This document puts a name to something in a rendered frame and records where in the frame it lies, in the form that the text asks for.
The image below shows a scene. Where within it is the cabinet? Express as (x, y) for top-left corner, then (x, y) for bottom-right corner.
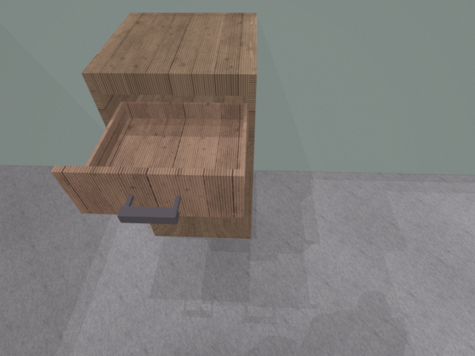
(82, 13), (257, 239)

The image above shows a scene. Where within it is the drawer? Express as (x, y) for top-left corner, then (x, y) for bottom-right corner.
(51, 102), (248, 218)

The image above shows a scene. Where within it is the handle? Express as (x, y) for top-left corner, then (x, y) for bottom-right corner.
(117, 195), (180, 224)

